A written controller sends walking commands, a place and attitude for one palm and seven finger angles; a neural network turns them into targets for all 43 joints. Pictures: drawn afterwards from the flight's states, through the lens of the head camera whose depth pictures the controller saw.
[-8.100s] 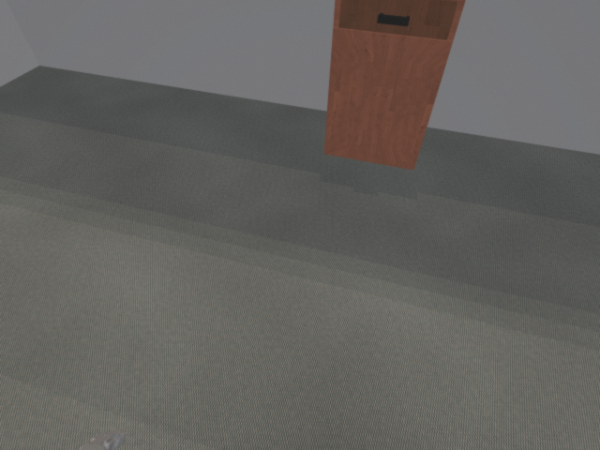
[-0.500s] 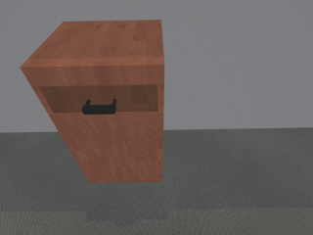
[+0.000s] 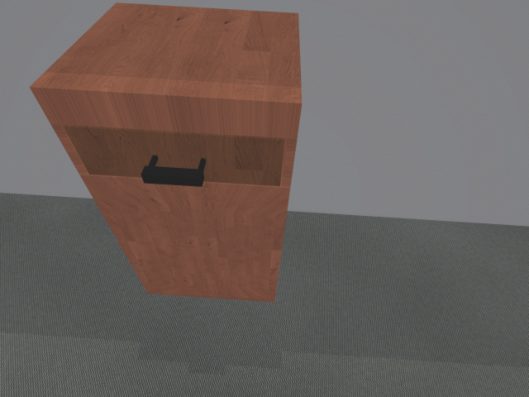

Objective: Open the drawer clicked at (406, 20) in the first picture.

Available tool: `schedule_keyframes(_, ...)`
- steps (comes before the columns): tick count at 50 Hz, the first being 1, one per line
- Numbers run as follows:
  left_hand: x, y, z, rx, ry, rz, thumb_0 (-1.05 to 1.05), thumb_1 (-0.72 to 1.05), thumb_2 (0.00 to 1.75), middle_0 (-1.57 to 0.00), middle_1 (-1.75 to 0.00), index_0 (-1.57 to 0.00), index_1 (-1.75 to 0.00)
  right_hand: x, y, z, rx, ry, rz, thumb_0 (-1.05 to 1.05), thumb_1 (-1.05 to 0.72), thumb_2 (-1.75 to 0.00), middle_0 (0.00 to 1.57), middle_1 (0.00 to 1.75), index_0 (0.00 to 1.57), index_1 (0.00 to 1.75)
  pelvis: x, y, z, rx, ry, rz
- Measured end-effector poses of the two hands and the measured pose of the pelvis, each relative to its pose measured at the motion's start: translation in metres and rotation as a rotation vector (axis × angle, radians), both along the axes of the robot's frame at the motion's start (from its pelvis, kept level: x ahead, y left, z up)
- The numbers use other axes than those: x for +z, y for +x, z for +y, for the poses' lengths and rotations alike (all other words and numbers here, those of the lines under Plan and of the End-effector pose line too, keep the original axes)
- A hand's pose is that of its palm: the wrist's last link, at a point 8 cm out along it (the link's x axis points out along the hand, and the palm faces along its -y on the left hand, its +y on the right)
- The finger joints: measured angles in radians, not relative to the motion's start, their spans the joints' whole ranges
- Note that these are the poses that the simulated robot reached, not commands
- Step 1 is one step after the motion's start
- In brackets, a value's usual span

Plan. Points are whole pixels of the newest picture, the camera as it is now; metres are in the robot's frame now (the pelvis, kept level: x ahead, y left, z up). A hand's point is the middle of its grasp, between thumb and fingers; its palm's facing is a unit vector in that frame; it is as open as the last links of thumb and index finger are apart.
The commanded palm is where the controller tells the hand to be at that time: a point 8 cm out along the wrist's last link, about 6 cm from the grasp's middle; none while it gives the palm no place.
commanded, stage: shuffle to correct the standing spot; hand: left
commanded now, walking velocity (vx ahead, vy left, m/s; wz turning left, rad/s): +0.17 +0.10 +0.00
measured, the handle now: (176, 168) +0.55 +0.24 -0.01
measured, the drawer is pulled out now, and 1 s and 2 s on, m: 0.00 0.00 0.00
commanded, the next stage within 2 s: come to a stop and stand still in 0.06 s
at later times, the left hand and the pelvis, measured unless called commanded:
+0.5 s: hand (182, 366) +0.20 +0.16 -0.15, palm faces +0.04 -0.96 -0.27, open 7.3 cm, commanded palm none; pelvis +0.10 -0.03 +0.00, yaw +1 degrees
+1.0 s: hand out of the picture +0.05 +0.19 -0.16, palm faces +0.11 -0.98 -0.18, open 7.4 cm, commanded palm none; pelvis +0.05 +0.00 +0.02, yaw +2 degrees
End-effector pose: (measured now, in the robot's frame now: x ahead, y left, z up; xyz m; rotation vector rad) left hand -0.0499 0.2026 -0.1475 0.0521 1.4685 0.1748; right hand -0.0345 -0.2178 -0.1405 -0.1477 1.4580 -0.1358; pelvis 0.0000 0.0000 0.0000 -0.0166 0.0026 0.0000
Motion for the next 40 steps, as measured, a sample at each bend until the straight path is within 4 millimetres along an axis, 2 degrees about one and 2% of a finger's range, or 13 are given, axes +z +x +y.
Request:
schedule_keyframes(3,-0.003,0.007,0.009,-0.006,-0.006,0.04,0.01,0.91,0.9,-0.2,-0.29,-0.2,-0.3,0.003,0.019,0.006,-0.006,-0.011,-0.041,0.01,-0.91,-0.9,0.2,0.3,0.2,0.3,0.0,0.014,0.007,-0.016,0.017,0.004)
schedule_keyframes(6,0.003,0.032,0.017,-0.038,0.002,0.046,0.01,0.91,0.9,-0.2,-0.29,-0.2,-0.3,0.006,0.027,0.014,-0.03,-0.011,-0.058,0.0,-0.91,-0.9,0.2,0.3,0.2,0.3,0.004,0.029,0.011,-0.014,0.009,0.01)
schedule_keyframes(12,0.015,0.119,0.03,-0.079,0.054,-0.088,0.02,0.93,0.9,-0.2,-0.29,-0.2,-0.3,0.01,0.025,0.03,-0.048,0.036,0.023,0.0,-0.91,-0.9,0.2,0.3,0.2,0.3,0.011,0.056,0.007,-0.006,0.013,0.016)
schedule_keyframes(15,0.02,0.167,0.03,-0.101,0.082,-0.162,0.02,0.94,0.9,-0.2,-0.29,-0.2,-0.3,0.008,0.026,0.032,-0.054,0.062,0.078,0.0,-0.9,-0.9,0.2,0.3,0.2,0.3,0.01,0.069,0.001,-0.003,0.02,0.013)
schedule_keyframes(18,0.024,0.209,0.023,-0.124,0.11,-0.239,0.02,0.93,0.9,-0.2,-0.29,-0.19,-0.3,-0.001,0.034,0.025,-0.066,0.083,0.123,0.0,-0.9,-0.9,0.21,0.3,0.2,0.3,0.005,0.084,-0.008,0.0,0.031,0.005)
schedule_keyframes(21,0.023,0.235,0.015,-0.13,0.141,-0.301,0.01,0.93,0.9,-0.2,-0.29,-0.2,-0.3,-0.015,0.053,0.007,-0.078,0.087,0.133,0.01,-0.9,-0.9,0.21,0.3,0.2,0.3,-0.005,0.099,-0.018,0.007,0.045,-0.003)
schedule_keyframes(25,0.027,0.236,0.005,-0.11,0.148,-0.307,0.01,0.92,0.9,-0.2,-0.29,-0.2,-0.3,-0.019,0.096,-0.021,-0.067,0.044,0.054,0.01,-0.9,-0.9,0.21,0.3,0.2,0.3,-0.002,0.1,-0.026,0.024,0.061,-0.018)
schedule_keyframes(29,0.029,0.217,-0.002,-0.083,0.14,-0.269,0.0,0.92,0.9,-0.2,-0.29,-0.2,-0.3,-0.012,0.145,-0.042,-0.033,0.012,-0.07,0.01,-0.91,-0.9,0.2,0.3,0.2,0.3,0.004,0.091,-0.029,0.027,0.071,-0.015)
schedule_keyframes(32,0.03,0.201,0.004,-0.071,0.147,-0.253,0.0,0.94,0.9,-0.2,-0.29,-0.2,-0.3,-0.005,0.17,-0.05,-0.001,-0.002,-0.154,0.0,-0.91,-0.9,0.2,0.3,0.2,0.3,0.006,0.082,-0.029,0.024,0.076,-0.011)
schedule_keyframes(36,0.029,0.175,0.014,-0.057,0.143,-0.231,0.0,0.93,0.9,-0.2,-0.29,-0.2,-0.3,0.004,0.184,-0.049,0.036,-0.012,-0.224,0.0,-0.91,-0.9,0.2,0.3,0.19,0.3,0.006,0.07,-0.025,0.021,0.073,-0.008)
schedule_keyframes(40,0.022,0.147,0.028,-0.03,0.131,-0.207,0.0,0.92,0.9,-0.2,-0.29,-0.2,-0.3,0.011,0.174,-0.037,0.06,-0.017,-0.243,0.0,-0.91,-0.9,0.2,0.3,0.19,0.3,0.005,0.06,-0.016,0.023,0.056,-0.001)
